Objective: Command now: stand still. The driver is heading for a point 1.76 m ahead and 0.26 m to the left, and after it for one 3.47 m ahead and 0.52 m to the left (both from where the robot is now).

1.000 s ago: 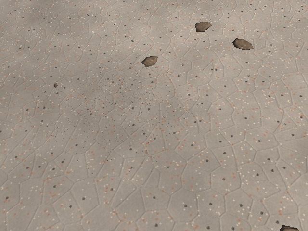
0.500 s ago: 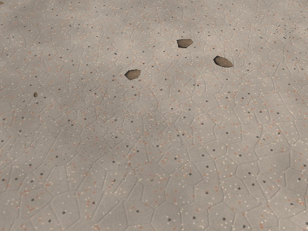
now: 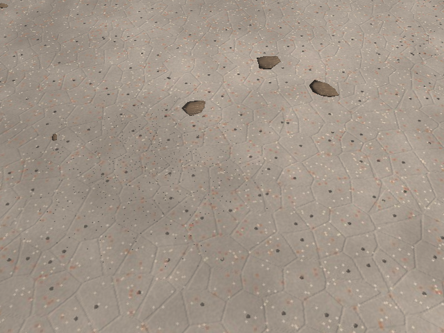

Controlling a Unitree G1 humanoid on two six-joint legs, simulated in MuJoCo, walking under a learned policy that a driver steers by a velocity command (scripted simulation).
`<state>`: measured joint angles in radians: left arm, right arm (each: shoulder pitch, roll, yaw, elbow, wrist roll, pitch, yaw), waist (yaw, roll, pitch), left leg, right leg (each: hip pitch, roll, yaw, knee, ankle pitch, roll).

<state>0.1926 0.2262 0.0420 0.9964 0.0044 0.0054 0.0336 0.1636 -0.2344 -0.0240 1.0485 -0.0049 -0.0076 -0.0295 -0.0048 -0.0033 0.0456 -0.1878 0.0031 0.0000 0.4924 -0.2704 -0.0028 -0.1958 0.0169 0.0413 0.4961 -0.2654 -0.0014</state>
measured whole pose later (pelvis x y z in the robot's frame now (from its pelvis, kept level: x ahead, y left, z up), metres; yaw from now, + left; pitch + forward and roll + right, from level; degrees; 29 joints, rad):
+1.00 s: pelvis +0.30 +0.03 -0.01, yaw +0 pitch +1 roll +0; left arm 0.38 0.24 0.03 1.03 -0.03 -0.10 0.00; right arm 0.06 -0.25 -0.05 0.90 0.01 -0.10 0.04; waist 0.02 -0.02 0.05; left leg -0.41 -0.03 0.07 0.54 -0.15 0.07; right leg -0.26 -0.02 0.06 1.18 -0.41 -0.04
